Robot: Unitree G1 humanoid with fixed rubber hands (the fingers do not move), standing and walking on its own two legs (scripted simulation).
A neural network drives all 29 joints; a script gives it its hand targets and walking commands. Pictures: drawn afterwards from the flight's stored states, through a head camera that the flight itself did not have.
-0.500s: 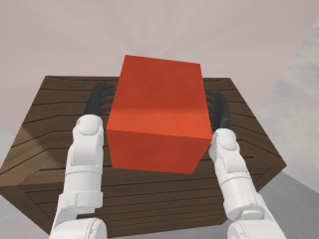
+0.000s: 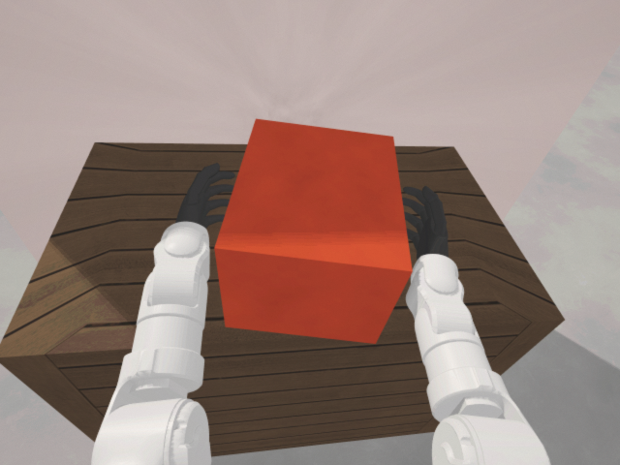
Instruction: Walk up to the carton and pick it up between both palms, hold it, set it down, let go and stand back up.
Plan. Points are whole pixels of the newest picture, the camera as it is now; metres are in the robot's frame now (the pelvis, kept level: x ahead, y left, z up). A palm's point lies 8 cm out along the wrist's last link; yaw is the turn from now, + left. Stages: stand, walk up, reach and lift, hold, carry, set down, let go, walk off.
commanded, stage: set down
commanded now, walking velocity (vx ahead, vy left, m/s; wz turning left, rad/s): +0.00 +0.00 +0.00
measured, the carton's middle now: (313, 227) +0.44 -0.01 +0.06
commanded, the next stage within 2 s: none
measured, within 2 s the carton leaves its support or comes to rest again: rests again in 1.10 s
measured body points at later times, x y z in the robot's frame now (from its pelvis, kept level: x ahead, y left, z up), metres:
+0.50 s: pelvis +0.01 +0.01 +0.00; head +0.02 +0.03 +0.45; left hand +0.42 +0.15 +0.08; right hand +0.39 -0.16 +0.08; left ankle +0.03 +0.11 -0.75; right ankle -0.02 -0.09 -0.75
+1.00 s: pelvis +0.02 +0.00 +0.00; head +0.04 +0.02 +0.45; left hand +0.43 +0.15 +0.07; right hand +0.40 -0.16 +0.07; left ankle +0.03 +0.11 -0.75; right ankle -0.02 -0.09 -0.75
